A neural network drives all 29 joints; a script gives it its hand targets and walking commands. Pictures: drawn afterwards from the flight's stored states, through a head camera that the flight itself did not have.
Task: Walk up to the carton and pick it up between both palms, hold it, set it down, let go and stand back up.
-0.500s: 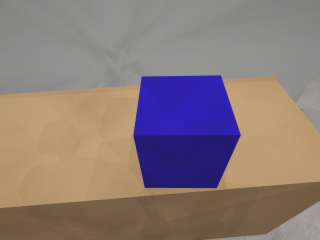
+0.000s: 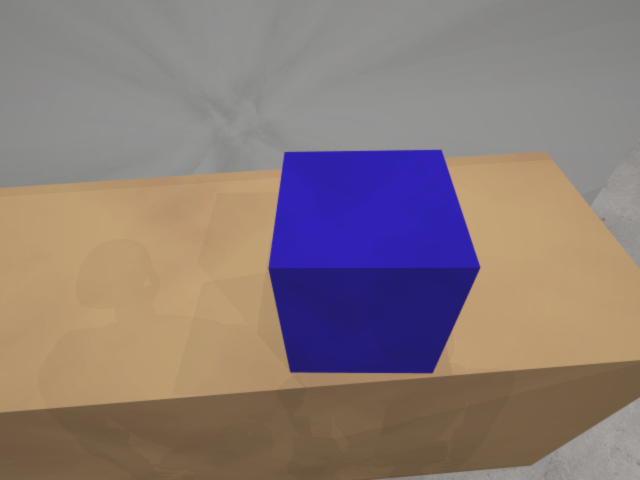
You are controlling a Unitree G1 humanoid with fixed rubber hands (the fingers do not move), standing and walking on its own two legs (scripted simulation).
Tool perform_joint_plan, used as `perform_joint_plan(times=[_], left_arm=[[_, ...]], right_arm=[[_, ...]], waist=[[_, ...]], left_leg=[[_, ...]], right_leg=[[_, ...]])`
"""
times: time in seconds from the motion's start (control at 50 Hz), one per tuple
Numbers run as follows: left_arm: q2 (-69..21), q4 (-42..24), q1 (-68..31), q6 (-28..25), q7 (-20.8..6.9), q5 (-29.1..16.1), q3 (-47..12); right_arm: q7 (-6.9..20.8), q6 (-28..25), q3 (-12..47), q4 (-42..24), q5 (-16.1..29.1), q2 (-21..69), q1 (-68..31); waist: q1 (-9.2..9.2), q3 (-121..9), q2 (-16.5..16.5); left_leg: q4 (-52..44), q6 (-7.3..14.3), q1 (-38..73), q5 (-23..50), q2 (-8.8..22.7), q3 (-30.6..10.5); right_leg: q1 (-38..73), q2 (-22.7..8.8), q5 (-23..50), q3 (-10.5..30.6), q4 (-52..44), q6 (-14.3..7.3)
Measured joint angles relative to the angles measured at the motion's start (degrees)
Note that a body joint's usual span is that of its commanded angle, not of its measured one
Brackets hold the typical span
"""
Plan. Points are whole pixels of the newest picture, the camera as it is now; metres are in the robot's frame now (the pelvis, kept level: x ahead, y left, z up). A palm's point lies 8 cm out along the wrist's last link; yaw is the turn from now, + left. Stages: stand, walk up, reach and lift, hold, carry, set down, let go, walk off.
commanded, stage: stand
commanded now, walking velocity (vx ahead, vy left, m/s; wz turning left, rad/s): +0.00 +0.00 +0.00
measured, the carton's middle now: (361, 267) +0.39 -0.03 +0.05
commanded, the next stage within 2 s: none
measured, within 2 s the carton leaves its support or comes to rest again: neither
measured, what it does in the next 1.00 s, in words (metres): stands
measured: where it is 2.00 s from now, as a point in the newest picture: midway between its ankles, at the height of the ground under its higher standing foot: outside the picture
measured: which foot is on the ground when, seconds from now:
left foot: down 0.00-1.00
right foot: down 0.00-1.00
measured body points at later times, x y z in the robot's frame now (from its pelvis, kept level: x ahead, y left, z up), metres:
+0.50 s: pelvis +0.00 +0.00 +0.00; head +0.01 +0.00 +0.45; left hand -0.03 +0.19 -0.17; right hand -0.03 -0.20 -0.17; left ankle -0.01 +0.12 -0.74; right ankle -0.01 -0.12 -0.74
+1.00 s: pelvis +0.00 +0.00 +0.00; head +0.00 +0.00 +0.45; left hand -0.02 +0.19 -0.17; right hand -0.03 -0.20 -0.16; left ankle -0.01 +0.12 -0.74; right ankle -0.01 -0.12 -0.74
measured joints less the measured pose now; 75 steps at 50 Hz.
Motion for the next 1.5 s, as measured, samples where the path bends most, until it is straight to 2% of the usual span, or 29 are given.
perform_joint_plan(times=[0.18,0.8,1.04,1.3,1.5], left_arm=[[0.4,0.5,0.3,0.0,-0.2,-0.1,0.4],[-0.6,0.9,0.8,-0.1,-0.2,-0.2,-0.6],[-0.7,0.7,1.0,-0.4,-0.2,-0.1,-0.4],[-1.1,0.9,2.4,-0.5,-0.4,-0.4,-1.3],[-0.3,-0.2,1.6,-0.3,-0.3,-0.2,-0.7]], right_arm=[[-0.2,-0.5,0.5,0.1,-0.1,-0.4,0.8],[0.1,-0.3,1.4,0.0,0.1,0.3,1.5],[0.1,-1.0,1.2,0.6,0.0,-0.4,1.9],[0.3,-0.1,1.6,0.3,0.4,0.4,1.8],[0.4,-0.4,1.4,0.8,0.1,0.5,2.9]], waist=[[0.48,-0.3,0.1],[-0.25,0.0,0.5],[0.39,-1.3,-0.3],[-0.38,-0.3,0.1],[-0.22,-0.2,0.0]], left_leg=[[-0.3,0.0,0.3,0.0,0.1,0.3],[-0.7,0.0,-0.6,0.8,0.0,0.4],[-0.6,-0.3,0.7,0.3,0.3,0.5],[-0.2,-0.6,-0.3,0.8,0.7,0.5],[-0.5,-0.9,-1.6,1.5,0.8,0.4]], right_leg=[[0.1,0.1,0.1,0.3,-0.1,0.0],[-0.9,0.0,0.6,0.4,-0.2,0.1],[0.1,0.3,0.1,0.5,0.2,-0.2],[-0.8,0.7,0.8,0.4,0.2,-0.5],[-2.2,0.8,1.3,0.4,0.3,-0.7]])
